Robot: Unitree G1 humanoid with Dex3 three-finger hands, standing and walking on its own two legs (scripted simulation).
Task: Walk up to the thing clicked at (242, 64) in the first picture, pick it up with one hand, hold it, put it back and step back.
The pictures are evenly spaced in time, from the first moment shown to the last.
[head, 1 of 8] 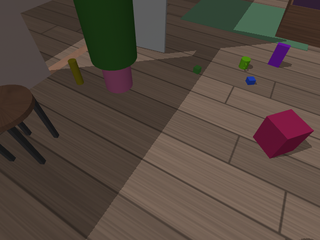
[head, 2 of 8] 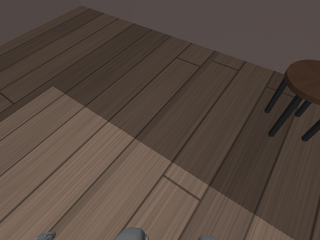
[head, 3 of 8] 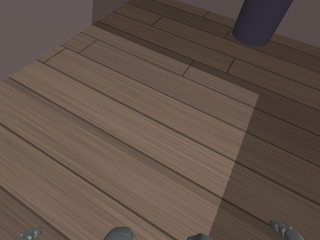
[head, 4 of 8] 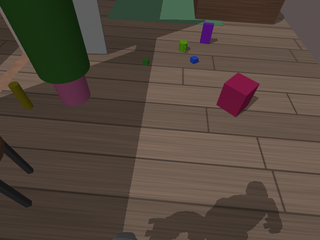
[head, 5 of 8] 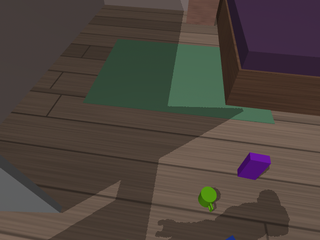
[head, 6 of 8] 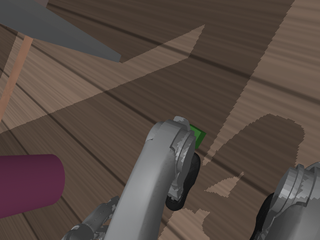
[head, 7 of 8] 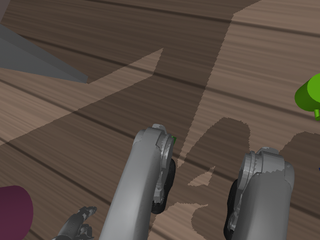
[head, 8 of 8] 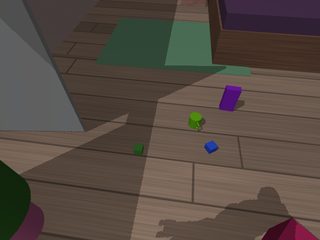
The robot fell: no
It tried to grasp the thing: yes
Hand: right
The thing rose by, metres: 0.64
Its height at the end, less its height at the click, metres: +0.00
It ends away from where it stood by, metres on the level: 0.01
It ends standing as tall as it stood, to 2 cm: yes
